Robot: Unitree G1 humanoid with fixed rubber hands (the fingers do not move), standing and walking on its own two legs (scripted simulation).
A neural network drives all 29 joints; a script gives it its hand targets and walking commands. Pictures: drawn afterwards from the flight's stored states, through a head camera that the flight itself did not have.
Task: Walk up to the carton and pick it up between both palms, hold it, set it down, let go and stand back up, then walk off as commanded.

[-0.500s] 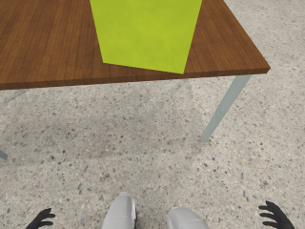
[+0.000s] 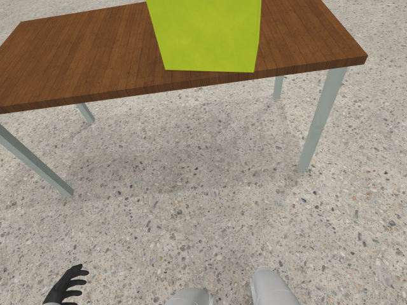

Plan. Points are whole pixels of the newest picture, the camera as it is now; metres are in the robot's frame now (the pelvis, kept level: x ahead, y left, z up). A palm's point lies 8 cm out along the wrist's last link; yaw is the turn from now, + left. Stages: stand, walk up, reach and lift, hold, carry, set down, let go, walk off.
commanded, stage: walk off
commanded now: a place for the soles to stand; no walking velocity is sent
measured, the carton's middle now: (209, 17) +0.89 +0.01 +0.11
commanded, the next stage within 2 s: stand in 0.34 s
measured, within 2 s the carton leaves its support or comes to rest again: neither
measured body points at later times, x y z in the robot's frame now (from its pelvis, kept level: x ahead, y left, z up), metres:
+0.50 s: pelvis -0.11 +0.01 +0.00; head -0.06 +0.07 +0.44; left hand +0.04 +0.33 -0.13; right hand -0.04 -0.34 -0.05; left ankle -0.06 +0.13 -0.69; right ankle -0.03 -0.14 -0.67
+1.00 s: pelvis -0.07 -0.03 +0.02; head -0.05 -0.04 +0.46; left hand +0.07 +0.29 -0.07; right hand +0.01 -0.36 -0.09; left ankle -0.08 +0.10 -0.69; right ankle -0.01 -0.15 -0.69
